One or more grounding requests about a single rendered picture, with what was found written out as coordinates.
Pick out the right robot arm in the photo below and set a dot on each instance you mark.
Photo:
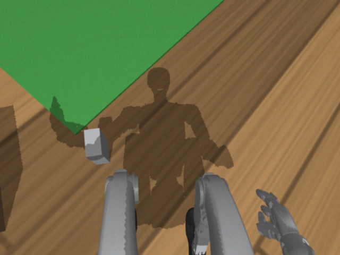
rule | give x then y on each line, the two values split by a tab
295	244

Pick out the right robot hand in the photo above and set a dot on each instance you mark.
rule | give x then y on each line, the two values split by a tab
279	216

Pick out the right robot foot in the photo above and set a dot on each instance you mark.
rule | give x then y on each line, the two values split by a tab
190	228

